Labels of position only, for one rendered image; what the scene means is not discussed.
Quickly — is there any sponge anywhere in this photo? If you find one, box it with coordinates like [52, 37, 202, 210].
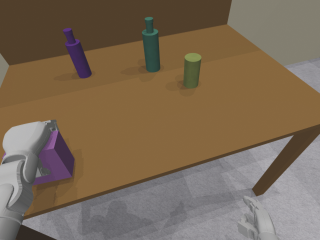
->
[2, 130, 75, 186]

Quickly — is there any right robot hand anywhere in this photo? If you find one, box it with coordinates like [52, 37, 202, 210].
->
[237, 196, 276, 240]

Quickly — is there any table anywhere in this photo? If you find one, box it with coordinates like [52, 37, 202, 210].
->
[0, 0, 320, 240]

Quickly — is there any left robot forearm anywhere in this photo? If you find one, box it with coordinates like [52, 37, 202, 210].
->
[0, 151, 39, 240]

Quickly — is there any left robot hand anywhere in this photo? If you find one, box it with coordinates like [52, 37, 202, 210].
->
[2, 119, 60, 178]

